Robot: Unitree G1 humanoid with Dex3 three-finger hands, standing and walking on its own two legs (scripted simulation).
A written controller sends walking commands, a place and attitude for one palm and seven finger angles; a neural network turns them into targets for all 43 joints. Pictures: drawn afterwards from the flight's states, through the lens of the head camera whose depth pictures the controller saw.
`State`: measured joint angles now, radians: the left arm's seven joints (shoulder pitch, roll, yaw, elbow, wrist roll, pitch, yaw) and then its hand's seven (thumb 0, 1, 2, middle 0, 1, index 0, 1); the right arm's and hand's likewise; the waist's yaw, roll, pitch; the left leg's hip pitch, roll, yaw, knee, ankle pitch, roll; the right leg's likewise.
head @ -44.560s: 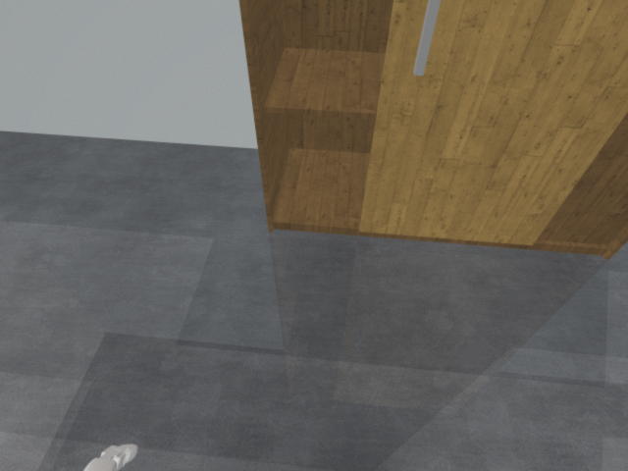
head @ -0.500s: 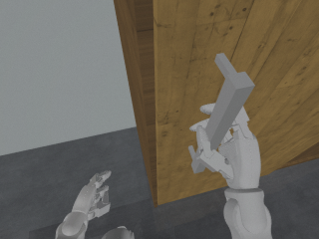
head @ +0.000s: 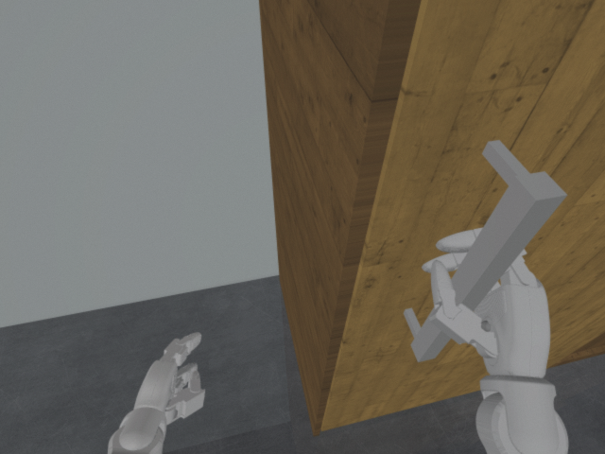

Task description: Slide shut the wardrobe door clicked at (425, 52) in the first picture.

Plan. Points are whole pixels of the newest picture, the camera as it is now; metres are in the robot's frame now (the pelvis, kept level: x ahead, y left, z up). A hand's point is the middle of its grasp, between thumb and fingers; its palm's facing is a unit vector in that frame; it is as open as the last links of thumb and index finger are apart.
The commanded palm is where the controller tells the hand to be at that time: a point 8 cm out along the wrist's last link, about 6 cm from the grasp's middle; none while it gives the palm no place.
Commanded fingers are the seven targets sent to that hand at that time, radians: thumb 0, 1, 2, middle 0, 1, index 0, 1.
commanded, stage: stop walking and hold the door there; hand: right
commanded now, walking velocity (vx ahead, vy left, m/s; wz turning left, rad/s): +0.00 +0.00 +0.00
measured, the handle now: (451, 276) +0.27 -0.15 +0.15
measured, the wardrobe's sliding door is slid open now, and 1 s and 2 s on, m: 0.00 0.00 0.00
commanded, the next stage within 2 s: loosen the grip on the handle in 0.96 s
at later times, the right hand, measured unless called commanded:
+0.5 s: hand (446, 311) +0.23 -0.13 +0.16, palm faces +0.03 +0.99 -0.10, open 5.6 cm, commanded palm +0.20 -0.16 +0.15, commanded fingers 0.00 -0.90 -0.90 0.45 1.40 0.45 1.40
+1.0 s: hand (448, 313) +0.22 -0.14 +0.16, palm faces -0.08 +1.00 -0.04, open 5.6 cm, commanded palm +0.20 -0.16 +0.15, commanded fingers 0.00 -0.90 -0.90 0.45 1.40 0.45 1.40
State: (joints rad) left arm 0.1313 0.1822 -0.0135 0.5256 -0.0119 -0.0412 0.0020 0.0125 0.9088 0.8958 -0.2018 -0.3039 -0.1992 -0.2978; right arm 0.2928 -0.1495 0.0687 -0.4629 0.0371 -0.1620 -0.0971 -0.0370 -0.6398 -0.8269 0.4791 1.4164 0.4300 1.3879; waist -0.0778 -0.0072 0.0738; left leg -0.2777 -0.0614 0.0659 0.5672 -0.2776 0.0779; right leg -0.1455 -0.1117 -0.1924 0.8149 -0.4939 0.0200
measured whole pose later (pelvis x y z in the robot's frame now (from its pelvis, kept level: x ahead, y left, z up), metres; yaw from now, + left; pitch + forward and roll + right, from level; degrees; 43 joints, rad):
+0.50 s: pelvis -0.04 -0.04 +0.01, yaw +8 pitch -2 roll -1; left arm 0.29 0.21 -0.01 0.59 0.00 -0.03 0.03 0.01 0.91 0.90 -0.20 -0.30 -0.20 -0.30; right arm 0.26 -0.13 0.04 -0.29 0.01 -0.15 -0.17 -0.04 -0.72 -0.74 0.46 1.40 0.36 1.40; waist 0.00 -0.01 -0.01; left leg -0.28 -0.05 -0.10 0.40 -0.09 0.01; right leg -0.13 -0.01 -0.16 0.41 -0.25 -0.03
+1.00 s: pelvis -0.02 -0.07 +0.01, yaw +7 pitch -2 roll +0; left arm 0.19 0.18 -0.03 0.54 0.02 -0.04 0.01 0.01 0.91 0.90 -0.20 -0.30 -0.20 -0.30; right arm 0.27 -0.07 0.18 -0.30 -0.01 -0.20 -0.12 -0.01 -0.74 -0.76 0.46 1.40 0.35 1.40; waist -0.05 -0.01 0.00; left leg -0.27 0.00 -0.11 0.44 -0.14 -0.04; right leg -0.11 0.04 -0.16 0.41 -0.28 -0.07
